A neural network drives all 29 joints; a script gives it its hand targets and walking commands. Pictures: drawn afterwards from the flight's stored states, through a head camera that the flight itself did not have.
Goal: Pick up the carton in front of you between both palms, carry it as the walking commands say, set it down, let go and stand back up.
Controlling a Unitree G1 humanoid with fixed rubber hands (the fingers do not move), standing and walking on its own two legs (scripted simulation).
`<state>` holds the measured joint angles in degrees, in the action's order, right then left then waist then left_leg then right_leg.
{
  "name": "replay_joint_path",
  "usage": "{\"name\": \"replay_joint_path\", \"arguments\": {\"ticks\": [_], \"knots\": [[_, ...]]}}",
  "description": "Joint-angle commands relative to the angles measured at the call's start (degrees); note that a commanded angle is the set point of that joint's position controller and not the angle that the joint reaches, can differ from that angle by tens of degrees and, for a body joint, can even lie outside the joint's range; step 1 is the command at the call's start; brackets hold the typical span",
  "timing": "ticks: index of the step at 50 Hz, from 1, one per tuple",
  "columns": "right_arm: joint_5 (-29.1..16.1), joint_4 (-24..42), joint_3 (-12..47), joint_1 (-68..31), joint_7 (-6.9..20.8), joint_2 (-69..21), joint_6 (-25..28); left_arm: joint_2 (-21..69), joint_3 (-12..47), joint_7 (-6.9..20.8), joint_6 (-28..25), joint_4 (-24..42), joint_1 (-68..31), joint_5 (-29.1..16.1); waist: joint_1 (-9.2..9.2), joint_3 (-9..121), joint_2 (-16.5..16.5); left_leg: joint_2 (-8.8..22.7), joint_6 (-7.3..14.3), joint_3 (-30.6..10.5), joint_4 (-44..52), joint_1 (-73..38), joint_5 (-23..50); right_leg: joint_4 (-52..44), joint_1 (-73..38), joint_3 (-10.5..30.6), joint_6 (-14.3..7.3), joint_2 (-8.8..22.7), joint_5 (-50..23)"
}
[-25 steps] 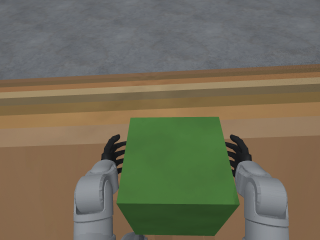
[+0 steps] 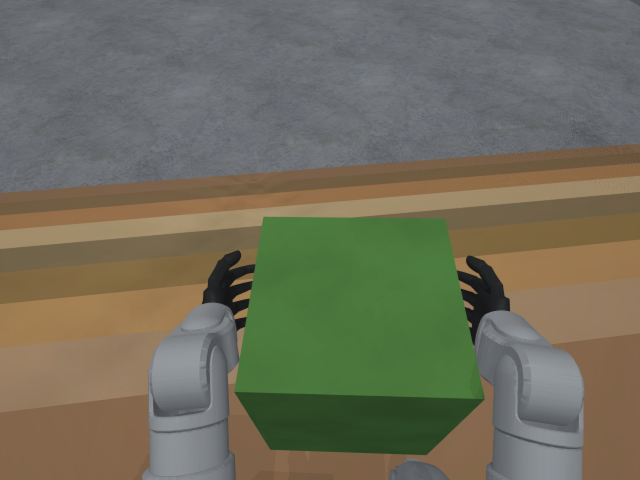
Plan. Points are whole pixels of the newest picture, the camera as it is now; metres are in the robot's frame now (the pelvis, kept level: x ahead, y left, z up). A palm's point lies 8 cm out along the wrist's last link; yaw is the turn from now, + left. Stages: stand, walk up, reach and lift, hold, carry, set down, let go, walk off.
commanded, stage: carry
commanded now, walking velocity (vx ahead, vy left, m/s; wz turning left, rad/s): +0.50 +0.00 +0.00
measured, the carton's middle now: (350, 343) +0.28 -0.01 +0.02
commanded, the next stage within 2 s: none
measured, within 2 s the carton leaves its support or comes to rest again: neither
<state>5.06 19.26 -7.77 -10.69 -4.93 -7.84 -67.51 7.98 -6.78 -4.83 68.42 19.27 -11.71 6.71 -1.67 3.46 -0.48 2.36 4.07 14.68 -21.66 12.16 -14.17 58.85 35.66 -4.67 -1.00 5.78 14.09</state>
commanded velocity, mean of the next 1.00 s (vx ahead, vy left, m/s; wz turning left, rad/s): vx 0.02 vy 0.00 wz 0.00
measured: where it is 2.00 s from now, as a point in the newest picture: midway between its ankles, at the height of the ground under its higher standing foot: (329, 464)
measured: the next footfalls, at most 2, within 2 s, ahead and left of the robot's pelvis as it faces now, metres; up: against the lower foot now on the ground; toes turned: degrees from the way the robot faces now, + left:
right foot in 0.22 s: +0.34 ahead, -0.10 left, +0.00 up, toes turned -7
left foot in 0.52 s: +0.31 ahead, +0.09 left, +0.00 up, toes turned +4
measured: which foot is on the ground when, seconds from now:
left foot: down 0.00-0.22, up 0.24-0.50, down 0.52-1.00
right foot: up 0.00-0.20, down 0.22-1.00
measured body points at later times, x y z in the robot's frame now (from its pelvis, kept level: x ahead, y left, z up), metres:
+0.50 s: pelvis +0.24 -0.04 -0.02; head +0.34 -0.04 +0.42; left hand +0.63 +0.13 +0.06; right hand +0.65 -0.17 +0.06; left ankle +0.25 +0.09 -0.74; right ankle +0.30 -0.09 -0.75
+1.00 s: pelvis +0.30 -0.01 -0.02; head +0.32 +0.00 +0.43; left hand +0.67 +0.15 +0.10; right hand +0.67 -0.16 +0.10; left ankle +0.27 +0.09 -0.75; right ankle +0.30 -0.09 -0.75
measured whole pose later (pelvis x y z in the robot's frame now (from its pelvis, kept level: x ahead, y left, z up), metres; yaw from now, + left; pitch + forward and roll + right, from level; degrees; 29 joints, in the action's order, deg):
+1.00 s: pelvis +0.30 -0.01 -0.02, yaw +1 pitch +3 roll +0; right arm 3.3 -8.2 -12.8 -38.2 -7.2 -0.8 -68.2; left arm 0.6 -12.3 -7.4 68.7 -8.5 -38.9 3.4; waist -0.5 2.4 -0.2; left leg -0.3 2.1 3.3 -34.4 17.2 -20.6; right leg 33.4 19.0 -8.1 -3.1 0.1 17.8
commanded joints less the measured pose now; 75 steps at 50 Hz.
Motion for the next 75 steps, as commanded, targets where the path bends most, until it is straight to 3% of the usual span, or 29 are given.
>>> {"name": "replay_joint_path", "arguments": {"ticks": [1, 3, 6, 8, 9, 10, 11, 12, 13, 14, 15, 16, 18, 20, 24, 26, 27, 28, 29, 30, 31, 34, 36, 38, 43, 47, 54, 64, 75], "knots": [[-23.76, 0.47, 43.04, -32.58, 14.74, -44.62, -0.24, 46.15, 42.54, 11.81, -0.66, -0.43, -31.24, -21.68, -0.84, 11.45, 7.51, 12.77, 5.39, -10.79, 8.37, -13.78, 13.54, -8.65, 5.76, -2.03, 0.31, 0.07, -5.08], [-23.87, -1.96, 41.91, -37.64, 14.03, -41.73, -0.15, 43.62, 41.60, 11.15, -0.55, -2.65, -36.41, -22.05, -1.66, 9.41, 7.73, 11.72, 5.55, -9.02, 7.41, -12.66, 15.74, -14.42, 4.68, -3.82, -0.43, -1.22, -7.70], [-23.88, -7.63, 39.47, -43.89, 12.66, -39.71, -0.40, 40.79, 38.36, 10.29, -0.05, -7.91, -42.22, -22.53, -1.10, 7.65, 8.77, 10.24, 3.81, -5.26, 2.15, -11.26, 30.36, -20.91, -0.69, -6.17, -1.98, -4.41, -12.10], [-24.02, -11.44, 37.69, -47.99, 11.87, -40.04, -0.65, 40.41, 35.96, 10.18, 0.30, -11.72, -45.78, -23.08, 0.53, 9.36, 10.01, 9.85, 1.73, -3.21, -4.82, -11.11, 38.40, -23.30, -7.55, -7.06, -3.04, -6.41, -14.64], [-24.18, -13.08, 36.96, -50.24, 11.56, -40.61, -0.84, 40.70, 34.67, 10.18, 0.39, -13.90, -46.69, -23.34, 2.60, 12.05, 8.96, 8.38, -0.14, -1.17, -11.95, -9.68, 40.51, -26.25, -15.51, -8.54, -3.09, -8.40, -16.89], [-24.35, -14.67, 36.13, -52.67, 11.32, -41.22, -0.93, 41.15, 33.68, 10.25, 0.43, -15.39, -48.83, -23.63, 4.24, 14.80, 6.04, 5.64, -2.39, 0.05, -20.99, -7.88, 36.44, -31.94, -24.08, -9.55, -2.89, -9.31, -21.75], [-24.24, -16.37, 34.97, -55.19, 10.98, -41.40, -0.89, 41.67, 32.34, 10.46, 0.55, -16.96, -51.42, -24.09, 5.35, 18.73, 0.09, 3.36, -3.84, -1.83, -31.57, -0.28, 18.77, -30.43, -35.24, -2.61, -3.13, -2.21, -34.30], [-24.29, -18.12, 34.29, -58.12, 10.72, -43.40, -1.08, 41.20, 30.55, 10.71, 0.57, -19.08, -54.89, -24.40, 3.64, 23.42, -11.55, -2.75, -4.82, -6.00, -44.92, 12.52, -18.96, -24.29, -48.96, 16.03, -9.39, 13.39, -62.28], [-23.93, -21.15, 32.67, -56.62, 10.41, -44.39, -1.42, 42.04, 30.28, 10.86, 0.48, -20.94, -55.06, -25.72, 4.56, 29.93, -16.28, -5.76, -4.38, -12.42, -55.38, 18.03, -23.19, -29.89, -52.25, 27.21, -15.98, 17.80, -52.42], [-24.18, -20.82, 32.73, -60.12, 10.30, -46.67, -1.10, 45.35, 30.90, 11.19, -0.04, -20.41, -57.17, -27.24, 4.48, 29.59, -14.50, -3.93, -3.34, -15.29, -56.80, 19.55, -20.31, -32.54, -49.49, 25.37, -16.03, 16.00, -44.03], [-25.27, -19.59, 33.31, -64.48, 10.24, -49.37, -0.67, 48.71, 31.46, 11.49, -0.60, -19.00, -61.61, -28.54, 3.95, 28.50, -10.49, -2.38, -2.27, -16.35, -54.92, 20.36, -18.59, -32.17, -46.47, 21.85, -14.50, 13.80, -40.65], [-26.23, -18.54, 33.46, -68.03, 10.10, -51.77, -0.31, 51.92, 31.87, 11.75, -1.02, -17.58, -66.18, -29.77, 3.09, 26.74, -6.19, -0.83, -1.86, -17.08, -50.94, 19.48, -16.34, -31.85, -42.24, 18.09, -13.31, 12.70, -42.07], [-26.75, -17.69, 33.12, -70.93, 9.67, -54.93, 0.24, 55.63, 31.88, 11.72, -1.57, -16.52, -70.34, -30.97, 2.94, 27.42, -3.47, -0.05, -2.16, -16.43, -39.70, 14.36, -14.56, -31.93, -37.94, 11.91, -11.65, 10.60, -43.16], [-25.94, -18.81, 32.79, -69.43, 9.18, -56.35, 0.78, 56.72, 32.02, 11.44, -1.89, -16.37, -70.35, -30.71, 3.27, 29.23, -4.71, -1.35, -2.95, -14.88, -29.41, 11.75, -14.94, -30.78, -39.29, 8.83, -11.26, 9.43, -47.41], [-24.66, -19.83, 32.64, -66.44, 9.00, -57.09, 1.57, 56.65, 32.25, 11.27, -2.26, -16.88, -67.81, -28.99, 3.56, 31.41, -7.14, -3.23, -3.05, -11.75, -14.53, 7.62, -5.65, -26.23, -41.94, 4.80, -10.27, 8.19, -56.54], [-24.20, -18.83, 33.16, -65.97, 9.36, -57.12, 1.76, 56.15, 33.00, 11.21, -2.49, -16.17, -67.39, -28.30, 2.65, 31.52, -6.35, -1.64, -2.50, -11.40, -6.12, 0.96, 7.79, -23.32, -38.54, 2.60, -8.53, 6.17, -51.56], [-24.32, -17.83, 33.39, -66.10, 9.67, -56.73, 1.67, 55.65, 33.47, 11.10, -2.55, -15.71, -67.01, -27.77, 2.16, 31.85, -5.53, 1.73, -1.24, -14.97, -6.56, -3.47, 17.38, -22.56, -34.11, 3.15, -7.09, 5.01, -43.73], [-23.85, -16.61, 33.73, -66.90, 9.74, -55.43, 1.98, 55.69, 33.52, 11.16, -2.24, -14.07, -67.24, -27.84, 2.46, 32.90, 1.28, 5.64, 0.95, -18.02, -14.29, -6.80, 34.67, -23.00, -30.51, 2.23, -5.26, 2.32, -35.48], [-24.20, -15.56, 34.02, -66.98, 9.92, -55.03, 1.76, 54.91, 34.19, 11.01, -1.98, -12.94, -68.11, -27.83, 2.17, 32.05, 5.11, 6.91, 1.53, -18.47, -15.75, -7.62, 42.48, -22.29, -29.15, 2.35, -4.45, 1.32, -29.60], [-24.46, -14.59, 34.38, -66.71, 10.08, -54.55, 1.43, 54.40, 34.63, 10.82, -1.66, -12.18, -68.15, -27.86, 2.01, 31.42, 6.27, 7.04, 1.76, -18.57, -15.63, -7.57, 43.73, -22.40, -28.67, 2.42, -4.19, 0.83, -27.56], [-24.48, -14.22, 34.59, -65.83, 10.22, -53.92, 1.01, 53.94, 34.84, 10.69, -1.27, -11.92, -67.36, -27.75, 2.05, 31.13, 5.00, 6.66, 1.79, -18.25, -15.91, -6.74, 42.20, -22.36, -29.34, 2.56, -4.11, 0.93, -28.98], [-23.89, -15.18, 34.74, -63.10, 10.63, -52.05, -0.23, 52.61, 34.48, 10.79, -0.21, -14.51, -63.12, -26.76, 2.35, 30.53, 0.77, 3.98, 0.64, -16.67, -16.84, -2.35, 29.87, -22.53, -33.31, 4.29, -6.13, 3.61, -44.08], [-23.72, -16.78, 34.86, -62.84, 11.08, -51.84, -0.68, 52.40, 34.17, 11.17, 0.06, -16.90, -61.82, -26.23, 2.25, 29.49, -1.41, 2.94, -0.02, -15.97, -15.62, -0.63, 24.45, -22.79, -34.61, 4.47, -6.61, 4.12, -48.86], [-23.87, -18.53, 34.63, -63.55, 11.58, -52.23, -0.73, 52.69, 33.70, 11.54, -0.02, -19.00, -62.04, -25.95, 1.97, 28.25, -1.36, 3.10, -0.05, -15.99, -14.56, -1.42, 26.52, -22.99, -33.29, 3.85, -6.15, 3.42, -46.51], [-24.97, -20.88, 33.41, -65.59, 12.09, -53.44, -0.47, 53.55, 32.52, 11.51, -0.40, -21.29, -64.11, -26.10, 1.33, 26.56, 1.61, 5.65, 0.84, -17.32, -13.36, -4.90, 36.92, -24.37, -29.49, 2.41, -4.07, 1.19, -31.69], [-24.87, -23.40, 31.66, -65.36, 12.13, -53.73, -0.56, 53.92, 31.07, 11.37, -0.36, -23.90, -64.11, -25.99, 1.22, 26.20, 1.58, 5.64, 0.48, -17.43, -12.63, -4.71, 31.68, -24.96, -30.02, 3.06, -3.93, 2.13, -30.39], [-25.67, -23.69, 30.46, -69.40, 12.02, -54.71, -0.39, 55.19, 29.74, 11.17, -0.52, -24.63, -67.76, -26.48, 1.25, 21.62, 1.94, 5.79, 0.36, -19.01, -6.51, -1.82, 16.61, -29.83, -27.88, 4.08, -2.90, 1.80, -11.61], [-24.06, -28.51, 27.21, -68.40, 11.60, -54.50, -0.46, 55.53, 26.60, 11.50, -0.38, -29.43, -67.18, -25.88, 1.62, 19.26, 0.76, 5.30, -0.10, -18.64, -3.68, -1.16, 12.73, -32.45, -27.84, 4.66, -2.46, 2.38, -11.25], [-24.36, -28.13, 26.67, -69.62, 11.10, -55.15, -0.51, 56.29, 26.17, 11.12, -0.30, -28.55, -68.90, -26.56, 1.75, 20.66, 0.85, 5.12, 0.02, -18.30, -3.89, -1.55, 13.73, -32.38, -28.47, 4.82, -2.66, 2.52, -13.03]]}}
